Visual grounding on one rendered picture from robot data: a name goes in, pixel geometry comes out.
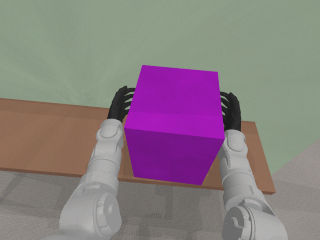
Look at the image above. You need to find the robot left hand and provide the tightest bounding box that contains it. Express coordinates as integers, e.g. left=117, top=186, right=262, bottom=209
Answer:
left=107, top=86, right=136, bottom=123

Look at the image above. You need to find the left robot forearm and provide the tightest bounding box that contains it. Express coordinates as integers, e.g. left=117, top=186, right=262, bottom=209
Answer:
left=59, top=118, right=124, bottom=232

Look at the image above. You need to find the robot right hand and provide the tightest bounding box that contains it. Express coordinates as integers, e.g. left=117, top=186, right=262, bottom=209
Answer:
left=220, top=91, right=242, bottom=132

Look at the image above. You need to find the robot left upper arm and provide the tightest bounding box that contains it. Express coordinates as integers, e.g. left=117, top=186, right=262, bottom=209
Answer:
left=38, top=191, right=122, bottom=240

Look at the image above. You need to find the right robot forearm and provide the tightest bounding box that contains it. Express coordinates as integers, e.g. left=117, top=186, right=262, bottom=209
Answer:
left=217, top=129, right=288, bottom=239

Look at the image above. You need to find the robot right upper arm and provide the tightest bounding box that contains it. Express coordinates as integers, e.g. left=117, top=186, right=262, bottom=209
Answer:
left=221, top=205, right=288, bottom=240

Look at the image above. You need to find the carton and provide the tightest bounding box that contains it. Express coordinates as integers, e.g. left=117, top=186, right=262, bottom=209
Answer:
left=124, top=65, right=225, bottom=185

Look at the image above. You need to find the table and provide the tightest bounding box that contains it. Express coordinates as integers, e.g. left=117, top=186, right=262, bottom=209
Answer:
left=0, top=98, right=276, bottom=202

